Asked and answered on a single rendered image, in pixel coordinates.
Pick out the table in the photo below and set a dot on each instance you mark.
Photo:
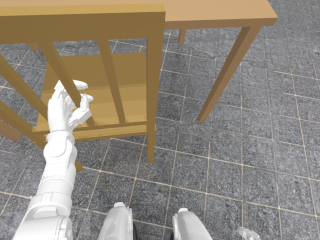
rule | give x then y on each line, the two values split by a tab
181	15

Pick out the robot thigh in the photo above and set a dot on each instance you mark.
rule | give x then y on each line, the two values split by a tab
118	222
187	226

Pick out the left robot forearm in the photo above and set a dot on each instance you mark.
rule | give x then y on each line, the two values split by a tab
53	197

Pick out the right robot hand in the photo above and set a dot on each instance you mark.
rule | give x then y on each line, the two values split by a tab
248	234

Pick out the robot left thigh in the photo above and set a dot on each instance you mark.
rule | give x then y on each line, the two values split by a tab
118	222

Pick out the robot left upper arm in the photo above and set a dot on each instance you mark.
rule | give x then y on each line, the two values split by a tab
46	228

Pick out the left robot hand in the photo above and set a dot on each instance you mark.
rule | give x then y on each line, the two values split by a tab
60	108

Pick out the robot right thigh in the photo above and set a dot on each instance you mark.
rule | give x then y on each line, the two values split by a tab
187	226

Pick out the chair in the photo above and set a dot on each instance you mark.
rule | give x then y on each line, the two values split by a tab
124	86

